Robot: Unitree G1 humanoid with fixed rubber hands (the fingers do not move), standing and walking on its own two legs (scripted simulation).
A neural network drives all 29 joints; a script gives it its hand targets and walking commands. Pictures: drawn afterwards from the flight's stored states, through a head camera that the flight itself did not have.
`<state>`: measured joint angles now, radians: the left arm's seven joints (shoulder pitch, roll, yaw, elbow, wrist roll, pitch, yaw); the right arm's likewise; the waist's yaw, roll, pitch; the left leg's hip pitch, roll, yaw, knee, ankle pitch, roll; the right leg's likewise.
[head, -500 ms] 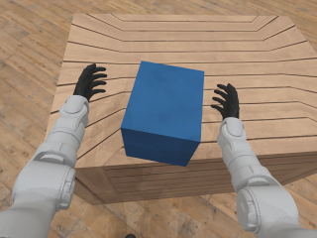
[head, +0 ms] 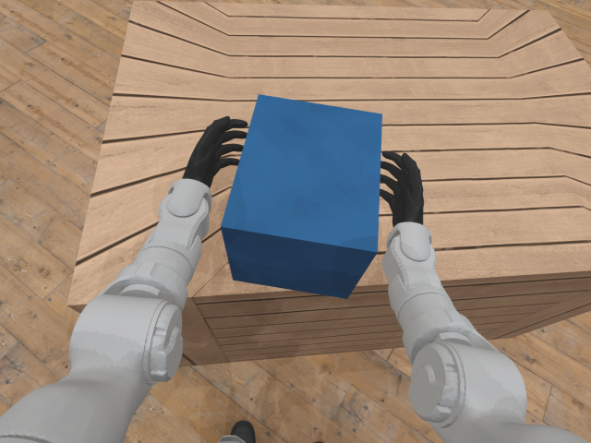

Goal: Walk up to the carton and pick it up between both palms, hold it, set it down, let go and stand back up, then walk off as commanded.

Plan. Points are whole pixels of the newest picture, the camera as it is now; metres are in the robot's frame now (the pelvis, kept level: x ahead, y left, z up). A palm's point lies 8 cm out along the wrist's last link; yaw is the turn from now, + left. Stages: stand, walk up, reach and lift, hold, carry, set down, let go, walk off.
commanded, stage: reach and lift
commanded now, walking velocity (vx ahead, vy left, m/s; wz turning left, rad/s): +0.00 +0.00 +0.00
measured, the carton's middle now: (304, 200) +0.45 -0.02 +0.00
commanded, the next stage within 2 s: none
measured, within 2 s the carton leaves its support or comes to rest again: leaves its support in 1.70 s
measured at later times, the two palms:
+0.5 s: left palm (204, 180) +0.45 +0.13 +0.04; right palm (398, 222) +0.40 -0.14 +0.03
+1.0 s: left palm (204, 181) +0.45 +0.13 +0.04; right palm (398, 223) +0.40 -0.14 +0.03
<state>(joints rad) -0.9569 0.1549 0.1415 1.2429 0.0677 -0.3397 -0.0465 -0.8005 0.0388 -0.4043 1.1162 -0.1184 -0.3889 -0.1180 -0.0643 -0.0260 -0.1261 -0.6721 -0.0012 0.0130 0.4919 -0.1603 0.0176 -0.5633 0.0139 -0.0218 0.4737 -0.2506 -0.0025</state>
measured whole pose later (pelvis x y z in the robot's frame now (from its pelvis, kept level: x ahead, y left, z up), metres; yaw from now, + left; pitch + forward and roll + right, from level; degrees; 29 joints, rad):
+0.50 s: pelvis +0.00 +0.02 +0.00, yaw -1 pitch +20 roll -3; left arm -0.96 0.03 0.46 1.25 0.37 -0.34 0.03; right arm -0.79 0.15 -0.76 1.07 -0.46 -0.44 -0.14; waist -0.06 -0.03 -0.13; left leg -0.67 0.00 0.01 0.49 -0.16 0.02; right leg -0.53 0.02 -0.02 0.39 -0.21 0.00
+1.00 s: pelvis +0.00 +0.02 +0.00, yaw -1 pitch +20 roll -3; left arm -0.97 0.02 0.48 1.25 0.40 -0.34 0.05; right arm -0.78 0.15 -0.79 1.05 -0.47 -0.44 -0.12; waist -0.06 -0.03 -0.13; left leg -0.67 0.00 0.01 0.48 -0.16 0.02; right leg -0.52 0.02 -0.02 0.37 -0.19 0.01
